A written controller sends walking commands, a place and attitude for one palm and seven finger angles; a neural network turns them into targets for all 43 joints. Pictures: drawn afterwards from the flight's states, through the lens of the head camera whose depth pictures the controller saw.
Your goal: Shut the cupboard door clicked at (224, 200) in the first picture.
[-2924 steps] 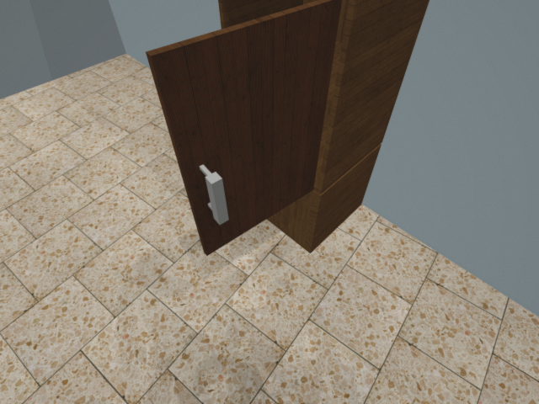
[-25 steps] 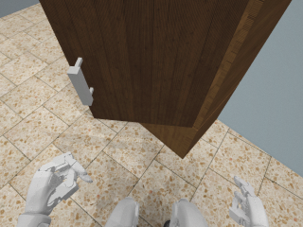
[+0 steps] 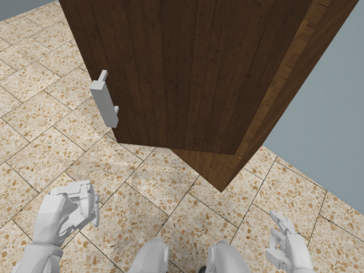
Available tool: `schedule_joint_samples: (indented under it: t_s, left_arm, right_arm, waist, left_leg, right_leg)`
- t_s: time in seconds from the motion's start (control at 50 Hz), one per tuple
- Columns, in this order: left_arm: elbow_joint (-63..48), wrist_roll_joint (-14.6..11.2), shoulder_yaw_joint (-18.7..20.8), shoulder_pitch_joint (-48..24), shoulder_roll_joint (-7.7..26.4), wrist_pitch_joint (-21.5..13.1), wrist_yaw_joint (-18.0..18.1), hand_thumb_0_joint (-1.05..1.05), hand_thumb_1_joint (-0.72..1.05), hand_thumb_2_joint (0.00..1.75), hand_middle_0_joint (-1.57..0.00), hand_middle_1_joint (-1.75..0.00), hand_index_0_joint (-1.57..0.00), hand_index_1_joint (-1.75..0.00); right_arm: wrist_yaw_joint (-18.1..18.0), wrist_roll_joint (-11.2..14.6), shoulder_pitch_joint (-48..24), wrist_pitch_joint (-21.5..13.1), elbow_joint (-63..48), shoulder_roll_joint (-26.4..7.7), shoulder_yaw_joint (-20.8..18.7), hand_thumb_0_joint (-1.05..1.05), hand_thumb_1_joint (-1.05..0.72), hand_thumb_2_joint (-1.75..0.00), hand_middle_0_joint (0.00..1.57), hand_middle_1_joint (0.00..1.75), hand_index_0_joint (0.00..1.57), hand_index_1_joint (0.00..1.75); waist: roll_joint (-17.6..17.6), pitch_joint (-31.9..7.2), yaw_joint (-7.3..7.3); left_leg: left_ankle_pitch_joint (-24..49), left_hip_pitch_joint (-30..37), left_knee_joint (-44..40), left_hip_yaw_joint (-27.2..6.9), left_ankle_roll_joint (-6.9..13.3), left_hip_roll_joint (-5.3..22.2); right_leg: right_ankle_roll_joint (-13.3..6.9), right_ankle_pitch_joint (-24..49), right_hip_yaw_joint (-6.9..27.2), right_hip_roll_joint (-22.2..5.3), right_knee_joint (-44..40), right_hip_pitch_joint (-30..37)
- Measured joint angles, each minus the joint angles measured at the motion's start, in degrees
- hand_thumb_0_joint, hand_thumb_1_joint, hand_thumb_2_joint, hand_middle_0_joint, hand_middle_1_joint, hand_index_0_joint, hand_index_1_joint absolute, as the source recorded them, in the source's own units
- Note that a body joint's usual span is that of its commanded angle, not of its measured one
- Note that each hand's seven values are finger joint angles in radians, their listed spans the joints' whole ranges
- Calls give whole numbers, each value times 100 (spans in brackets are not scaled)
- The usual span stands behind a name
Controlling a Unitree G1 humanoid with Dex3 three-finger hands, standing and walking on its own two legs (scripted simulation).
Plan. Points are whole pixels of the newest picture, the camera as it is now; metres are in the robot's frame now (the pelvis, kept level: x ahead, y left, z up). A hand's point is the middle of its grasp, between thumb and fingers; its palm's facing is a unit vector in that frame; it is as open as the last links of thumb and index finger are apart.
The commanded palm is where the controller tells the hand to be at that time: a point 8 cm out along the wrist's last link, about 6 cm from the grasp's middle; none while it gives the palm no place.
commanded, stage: raise the hand and make a fist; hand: left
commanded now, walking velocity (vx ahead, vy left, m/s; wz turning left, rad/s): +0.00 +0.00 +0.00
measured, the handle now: (108, 99) +0.50 +0.23 +0.04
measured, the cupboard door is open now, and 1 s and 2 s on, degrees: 37 37 37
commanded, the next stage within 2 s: bring the fist close to the handle in 0.38 s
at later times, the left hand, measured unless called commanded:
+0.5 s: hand (97, 211) +0.23 +0.18 +0.04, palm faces -0.02 -1.00 -0.04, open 3.1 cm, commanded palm +0.21 +0.23 +0.04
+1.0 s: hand (103, 174) +0.30 +0.19 +0.04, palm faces -0.03 -1.00 -0.04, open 3.1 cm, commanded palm +0.29 +0.24 +0.04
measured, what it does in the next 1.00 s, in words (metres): stands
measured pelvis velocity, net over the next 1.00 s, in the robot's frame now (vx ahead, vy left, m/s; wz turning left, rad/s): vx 0.00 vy -0.01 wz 0.00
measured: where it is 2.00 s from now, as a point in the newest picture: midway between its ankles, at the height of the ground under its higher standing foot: outside the picture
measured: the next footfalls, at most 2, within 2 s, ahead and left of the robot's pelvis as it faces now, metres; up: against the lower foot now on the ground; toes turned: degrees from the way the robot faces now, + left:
none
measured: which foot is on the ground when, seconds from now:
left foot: down 0.00-1.00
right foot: down 0.00-1.00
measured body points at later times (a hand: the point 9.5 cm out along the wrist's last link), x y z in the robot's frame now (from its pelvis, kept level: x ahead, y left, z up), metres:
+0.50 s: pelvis +0.00 -0.01 +0.00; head +0.09 +0.00 +0.44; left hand +0.22 +0.23 +0.05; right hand +0.19 -0.24 -0.08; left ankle +0.02 +0.08 -0.62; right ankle +0.05 -0.10 -0.62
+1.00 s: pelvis +0.00 -0.01 +0.00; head +0.09 +0.00 +0.44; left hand +0.29 +0.24 +0.05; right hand +0.16 -0.25 -0.09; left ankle +0.02 +0.08 -0.62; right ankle +0.05 -0.10 -0.62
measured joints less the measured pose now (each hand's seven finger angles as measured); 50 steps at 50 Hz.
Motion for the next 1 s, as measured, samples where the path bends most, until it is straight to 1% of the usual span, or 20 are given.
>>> schedule_joint_samples:
  t_s: [0.12,0.28,0.54,0.6,0.68,0.78,0.86,1.0]
  left_arm:
    - [35,-48,33,-19,9,52,-6,2,90,90,-130,-150,-130,-150]
    - [29,-29,8,28,-15,-10,37,2,90,90,-130,-150,-130,-150]
    - [61,-58,9,-13,-30,-22,-11,2,90,90,-130,-150,-130,-150]
    - [193,-32,45,-198,10,-34,-34,2,90,90,-130,-150,-130,-150]
    - [437,-58,123,-607,57,-9,-69,2,90,90,-130,-150,-130,-150]
    - [735,-89,222,-1071,114,125,-158,2,90,90,-130,-150,-130,-150]
    - [1032,-96,307,-1384,143,203,-153,2,90,90,-130,-150,-130,-150]
    - [1639,2,330,-1994,139,134,-79,2,90,90,-130,-150,-130,-150]
  right_arm:
    - [-5,16,59,22,13,-42,-44,1,-90,-90,20,30,20,30]
    - [-10,10,76,30,7,-67,-73,1,-90,-90,20,30,20,30]
    - [-17,18,7,76,-12,-27,-41,1,-90,-90,20,30,20,30]
    - [-32,13,-10,62,16,-41,-19,1,-90,-90,20,30,20,30]
    - [-41,22,-45,46,85,-72,-4,1,-90,-90,20,30,20,30]
    - [-35,45,-31,80,172,-78,8,1,-90,-90,20,30,20,30]
    - [-25,58,23,111,216,-94,6,1,-90,-90,20,30,20,30]
    - [-21,54,112,143,334,-149,-8,1,-90,-90,20,30,20,30]
  waist:
    - [0,-7,-37]
    - [-5,-21,-59]
    - [-3,-53,-26]
    - [-11,-59,-12]
    - [3,-33,-16]
    - [-6,-37,-52]
    - [7,-31,-97]
    - [-2,-15,-145]
  left_leg:
    - [11,12,-39,22,1,3]
    - [-5,13,-32,14,-19,12]
    - [-38,-8,25,-24,-68,30]
    - [-46,-53,67,-40,-78,34]
    - [-46,-114,118,-66,-89,38]
    - [-13,-107,69,-41,-89,47]
    - [27,-53,-18,-17,-81,47]
    - [94,-21,-126,28,-56,26]
  right_leg:
    - [2,9,25,6,-22,-5]
    - [-20,-14,19,17,-3,-11]
    - [-69,-63,-15,36,67,-35]
    - [-82,-72,-32,38,102,-74]
    - [-96,-71,-58,39,139,-122]
    - [-94,-33,-33,50,99,-130]
    - [-84,10,-6,55,21,-86]
    - [-57,75,42,40,-64,-72]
